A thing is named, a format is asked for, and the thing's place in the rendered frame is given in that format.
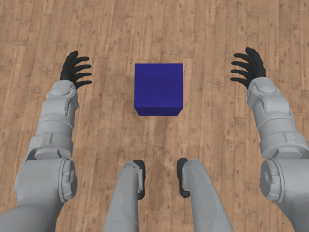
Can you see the robot left hand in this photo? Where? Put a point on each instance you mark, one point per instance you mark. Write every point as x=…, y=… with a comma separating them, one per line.
x=69, y=69

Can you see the robot left upper arm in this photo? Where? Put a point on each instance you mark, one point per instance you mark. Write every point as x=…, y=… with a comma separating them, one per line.
x=43, y=187

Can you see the carton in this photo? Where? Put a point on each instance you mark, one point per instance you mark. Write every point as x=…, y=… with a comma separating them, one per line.
x=158, y=89

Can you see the robot right hand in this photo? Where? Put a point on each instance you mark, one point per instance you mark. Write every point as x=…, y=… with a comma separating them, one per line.
x=255, y=67

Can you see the right robot forearm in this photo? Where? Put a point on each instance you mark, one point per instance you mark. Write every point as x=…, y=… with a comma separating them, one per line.
x=275, y=122

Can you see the robot right upper arm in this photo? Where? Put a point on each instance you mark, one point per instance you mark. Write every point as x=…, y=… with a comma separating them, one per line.
x=285, y=181

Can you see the robot right thigh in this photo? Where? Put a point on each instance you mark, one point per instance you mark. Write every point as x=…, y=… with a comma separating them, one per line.
x=208, y=212

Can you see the right robot shin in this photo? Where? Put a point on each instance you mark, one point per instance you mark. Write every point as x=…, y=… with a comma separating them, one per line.
x=191, y=161

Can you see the left robot forearm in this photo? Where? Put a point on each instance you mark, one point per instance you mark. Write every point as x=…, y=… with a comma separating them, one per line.
x=53, y=138

